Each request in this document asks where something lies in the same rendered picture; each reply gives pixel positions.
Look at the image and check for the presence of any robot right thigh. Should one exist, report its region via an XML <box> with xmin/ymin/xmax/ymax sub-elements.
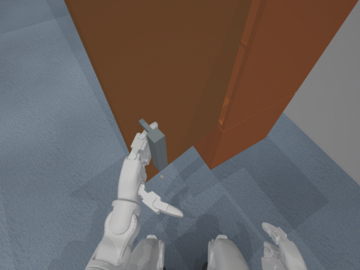
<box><xmin>208</xmin><ymin>238</ymin><xmax>250</xmax><ymax>270</ymax></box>

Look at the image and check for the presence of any handle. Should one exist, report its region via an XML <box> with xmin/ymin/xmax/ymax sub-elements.
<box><xmin>138</xmin><ymin>119</ymin><xmax>168</xmax><ymax>172</ymax></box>

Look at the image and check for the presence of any robot left forearm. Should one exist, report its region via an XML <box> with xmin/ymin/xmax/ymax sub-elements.
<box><xmin>85</xmin><ymin>199</ymin><xmax>141</xmax><ymax>270</ymax></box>

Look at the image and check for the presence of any robot thigh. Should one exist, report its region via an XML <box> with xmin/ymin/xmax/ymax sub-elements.
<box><xmin>208</xmin><ymin>238</ymin><xmax>250</xmax><ymax>270</ymax></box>
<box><xmin>126</xmin><ymin>238</ymin><xmax>165</xmax><ymax>270</ymax></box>

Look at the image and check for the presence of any right robot hand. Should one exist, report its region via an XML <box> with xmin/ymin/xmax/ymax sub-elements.
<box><xmin>261</xmin><ymin>222</ymin><xmax>307</xmax><ymax>270</ymax></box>

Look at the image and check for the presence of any left robot hand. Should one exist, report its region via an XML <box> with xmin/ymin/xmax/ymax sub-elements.
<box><xmin>118</xmin><ymin>122</ymin><xmax>183</xmax><ymax>218</ymax></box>

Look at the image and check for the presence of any robot left thigh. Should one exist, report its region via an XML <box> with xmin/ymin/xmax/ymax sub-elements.
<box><xmin>126</xmin><ymin>238</ymin><xmax>165</xmax><ymax>270</ymax></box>

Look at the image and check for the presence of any cupboard door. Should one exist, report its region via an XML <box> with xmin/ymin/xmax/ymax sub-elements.
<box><xmin>64</xmin><ymin>0</ymin><xmax>252</xmax><ymax>182</ymax></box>

